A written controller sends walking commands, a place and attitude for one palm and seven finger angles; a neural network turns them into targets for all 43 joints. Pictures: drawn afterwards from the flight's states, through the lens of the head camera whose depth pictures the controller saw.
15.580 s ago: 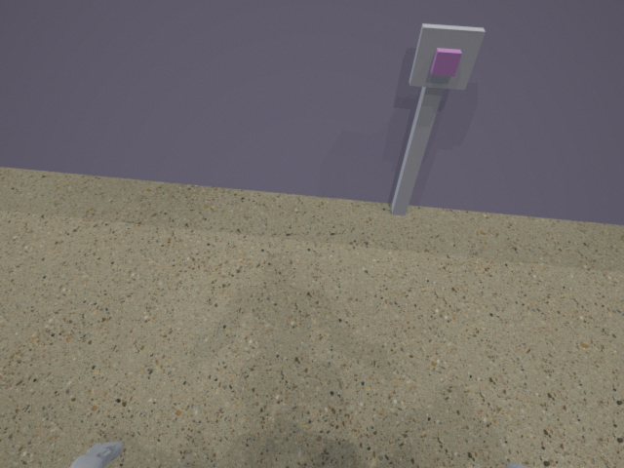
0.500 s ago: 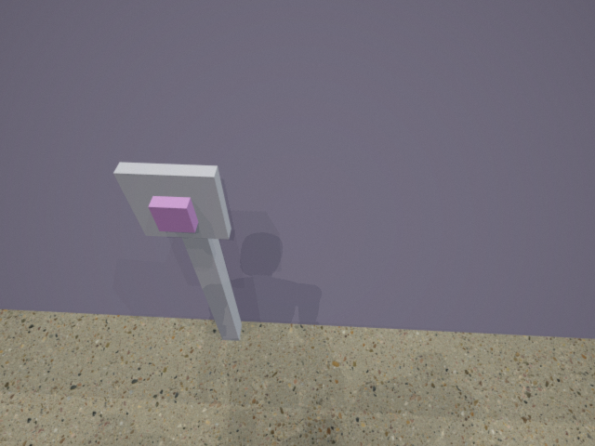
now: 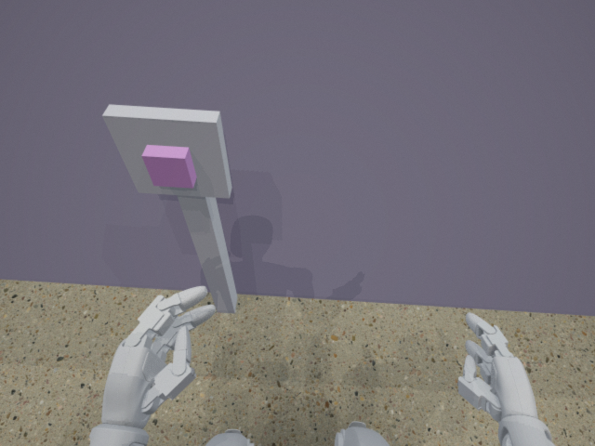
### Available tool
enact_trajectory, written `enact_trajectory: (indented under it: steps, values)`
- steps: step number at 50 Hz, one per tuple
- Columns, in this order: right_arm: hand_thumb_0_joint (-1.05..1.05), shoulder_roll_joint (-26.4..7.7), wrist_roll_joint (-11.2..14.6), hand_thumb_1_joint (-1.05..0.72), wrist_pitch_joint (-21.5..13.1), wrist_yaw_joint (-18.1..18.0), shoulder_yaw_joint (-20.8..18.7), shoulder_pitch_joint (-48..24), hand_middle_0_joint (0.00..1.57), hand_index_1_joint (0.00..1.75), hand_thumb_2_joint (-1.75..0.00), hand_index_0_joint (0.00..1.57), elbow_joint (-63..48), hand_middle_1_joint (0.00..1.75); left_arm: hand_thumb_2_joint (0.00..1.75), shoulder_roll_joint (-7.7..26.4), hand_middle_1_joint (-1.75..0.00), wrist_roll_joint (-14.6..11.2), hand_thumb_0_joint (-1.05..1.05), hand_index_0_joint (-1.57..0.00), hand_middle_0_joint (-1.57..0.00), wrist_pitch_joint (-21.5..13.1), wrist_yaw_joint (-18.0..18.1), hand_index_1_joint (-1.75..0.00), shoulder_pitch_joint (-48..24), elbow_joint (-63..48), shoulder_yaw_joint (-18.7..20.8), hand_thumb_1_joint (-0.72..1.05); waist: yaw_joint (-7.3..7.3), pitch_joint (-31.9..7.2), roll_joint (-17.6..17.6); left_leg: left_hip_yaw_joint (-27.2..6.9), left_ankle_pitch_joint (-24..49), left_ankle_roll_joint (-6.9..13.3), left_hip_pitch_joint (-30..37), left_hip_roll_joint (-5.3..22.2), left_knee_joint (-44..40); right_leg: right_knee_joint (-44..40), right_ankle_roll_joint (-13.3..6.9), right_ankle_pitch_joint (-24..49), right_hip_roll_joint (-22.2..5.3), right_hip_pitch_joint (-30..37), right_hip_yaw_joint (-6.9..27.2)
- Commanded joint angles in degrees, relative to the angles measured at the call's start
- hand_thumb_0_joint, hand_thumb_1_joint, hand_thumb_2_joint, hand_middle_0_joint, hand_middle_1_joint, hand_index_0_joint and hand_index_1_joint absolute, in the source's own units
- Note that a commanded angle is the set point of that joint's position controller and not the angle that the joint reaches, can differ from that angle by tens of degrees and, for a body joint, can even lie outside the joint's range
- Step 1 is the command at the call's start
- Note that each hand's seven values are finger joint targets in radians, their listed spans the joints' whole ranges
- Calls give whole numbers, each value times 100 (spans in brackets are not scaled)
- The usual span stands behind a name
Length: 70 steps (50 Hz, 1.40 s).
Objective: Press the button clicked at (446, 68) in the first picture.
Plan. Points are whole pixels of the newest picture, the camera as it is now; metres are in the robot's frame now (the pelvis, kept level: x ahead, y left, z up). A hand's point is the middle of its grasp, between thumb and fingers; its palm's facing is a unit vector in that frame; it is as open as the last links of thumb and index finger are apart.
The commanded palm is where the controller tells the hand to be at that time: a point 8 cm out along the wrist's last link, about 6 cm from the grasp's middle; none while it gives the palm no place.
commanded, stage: raise the hand and make a fist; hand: left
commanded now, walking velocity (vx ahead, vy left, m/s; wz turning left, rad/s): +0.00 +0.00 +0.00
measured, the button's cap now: (171, 165) +0.55 +0.26 +0.02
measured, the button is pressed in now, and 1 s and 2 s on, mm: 0 0 0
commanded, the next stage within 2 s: aim a knuckle at the button in 1.66 s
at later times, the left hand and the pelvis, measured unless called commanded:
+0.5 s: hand (156, 385) +0.19 +0.18 +0.00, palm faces +0.01 -1.00 -0.05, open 3.1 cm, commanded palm +0.16 +0.24 +0.01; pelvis -0.01 +0.01 -0.03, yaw +1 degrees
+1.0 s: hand (136, 369) +0.21 +0.21 +0.01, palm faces +0.01 -1.00 -0.06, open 3.1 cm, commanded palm +0.18 +0.27 +0.02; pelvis +0.00 +0.01 -0.03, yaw +2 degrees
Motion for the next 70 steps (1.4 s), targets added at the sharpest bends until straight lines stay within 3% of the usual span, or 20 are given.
enact_trajectory:
  steps: [1,3,5,6,9,11,16,18,19,22,26,28,30,35,43,45,46,48,53,70]
  values:
    - [0,-483,100,-90,112,-46,-57,-324,20,30,-90,20,-1444,30,90,784,-84,-199,0,-69,-69,54,-17,-84,438,-1447,497,90,373,-814,201,5,464,164,-1069,-433,-85,-488,-56,-158,116,627,482]
    - [0,-403,81,-90,225,-119,-50,-44,20,30,-90,20,-1554,30,90,831,-90,-133,0,-75,-75,165,267,-90,454,-2281,586,90,326,-1385,641,-123,838,203,-740,-321,25,-224,-81,366,192,645,338]
    - [0,-375,55,-90,316,-185,15,145,20,30,-90,20,-1537,30,90,840,-96,-75,0,-81,-81,119,412,-96,77,-3023,469,90,102,-1610,650,-211,1141,247,-627,-255,266,-128,-56,817,220,542,304]
    - [0,-418,13,-90,348,-215,83,201,20,30,-90,20,-1533,30,90,801,-99,-46,0,-83,-83,92,405,-99,-218,-3331,289,90,-74,-1564,505,-329,1200,271,-623,-194,332,35,-48,891,290,277,153]
    - [0,-458,-6,-90,314,-271,153,256,20,30,-90,20,-1354,30,90,694,-108,-21,0,-92,-92,190,193,-108,-174,-3163,3,90,-230,-1424,762,-425,1157,267,-707,-157,502,64,-37,778,291,-103,54]
    - [0,-487,13,-90,299,-304,182,258,20,30,-90,20,-1293,30,90,674,-114,-73,0,-97,-97,509,-41,-114,51,-2730,-35,90,-276,-1337,492,-502,1042,274,-839,-149,501,36,-25,621,337,-149,-20]
    - [0,-401,126,-90,377,-367,177,34,20,30,-90,20,-1355,30,90,1077,-129,-255,0,-111,-111,1422,-143,-129,692,-2383,631,90,124,-1685,214,-505,875,229,-1061,-232,210,-109,12,285,304,470,-24]
    - [0,-319,135,-90,410,-370,180,35,20,30,-90,20,-1413,30,90,1129,-135,-334,0,-116,-116,1510,2,-135,670,-2732,831,90,195,-1838,260,-478,978,219,-1000,-241,107,-175,30,356,256,693,-4]
    - [0,-284,140,-90,407,-387,173,63,20,30,-90,20,-1407,30,90,1073,-138,-353,0,-119,-119,1487,99,-138,741,-2746,854,90,196,-1844,87,-471,1041,225,-982,-230,98,-181,42,421,263,741,-12]
    - [0,-266,88,-90,376,-387,204,101,20,30,-90,20,-1347,30,90,1059,-147,-333,0,-127,-127,1211,301,-147,613,-2875,813,90,175,-1615,361,-473,1010,205,-946,-220,43,-166,0,319,268,533,-64]
    - [0,-357,73,-90,323,-385,188,172,20,30,-90,20,-1234,30,90,992,-150,-255,0,-130,-130,864,350,-150,552,-2532,657,90,-25,-1198,138,-501,665,209,-1115,-213,50,-257,1,-132,265,224,-74]
    - [0,-421,86,-90,290,-391,170,246,20,30,-90,20,-1253,30,90,1047,-150,-255,0,-130,-130,757,270,-150,581,-2532,664,90,-21,-1232,371,-466,567,205,-1068,-230,30,-279,-11,-228,246,169,-44]
    - [0,-452,106,-90,290,-402,151,295,20,30,-90,20,-1268,30,90,1114,-150,-285,0,-130,-130,762,201,-150,608,-2438,728,90,-33,-1189,305,-451,583,208,-1071,-237,8,-337,-4,-200,244,225,-27]
    - [0,-464,108,-90,303,-431,130,351,20,30,-90,20,-1270,30,90,1258,-150,-379,0,-130,-130,760,146,-150,555,-2611,933,90,42,-1453,600,-438,1097,200,-752,-235,-28,-231,-26,457,266,417,-100]
    - [0,-460,97,-90,411,-407,156,399,20,30,-90,20,-1266,30,90,1299,-150,-452,0,-130,-130,906,-43,-150,392,-2309,1044,90,-49,-1356,581,-429,1339,187,-655,-234,10,-271,-5,861,307,509,-116]
    - [0,-473,106,-90,422,-416,168,387,20,30,-90,20,-1275,30,90,1330,-150,-486,0,-130,-130,954,-125,-150,287,-2217,1109,90,-56,-1354,393,-439,1323,195,-757,-236,34,-295,6,868,301,598,-84]
    - [0,-471,105,-90,433,-420,184,368,20,30,-90,20,-1252,30,90,1367,-150,-508,0,-130,-130,986,-185,-150,204,-2117,1119,90,-68,-1255,506,-439,1337,198,-776,-240,69,-299,-14,889,319,571,-62]
    - [0,-484,107,-90,424,-421,183,392,20,30,-90,20,-1263,30,90,1454,-150,-558,0,-130,-130,973,-269,-150,119,-2223,1248,90,-36,-1495,504,-427,1423,198,-691,-240,78,-284,-1,984,303,669,-51]
    - [0,-483,99,-90,395,-411,202,399,20,30,-90,20,-1186,30,90,1536,-150,-637,0,-130,-130,997,-381,-150,-1,-2258,1360,90,-13,-1624,709,-452,1777,181,-507,-229,68,-205,-18,1327,310,706,-101]
    - [0,-569,140,-90,367,-396,185,445,20,30,-90,20,-1159,30,90,1615,-150,-788,0,-130,-130,1054,-494,-150,-191,-1917,1527,90,-18,-1518,541,-447,1546,173,-509,-245,-127,-356,5,1002,303,698,-132]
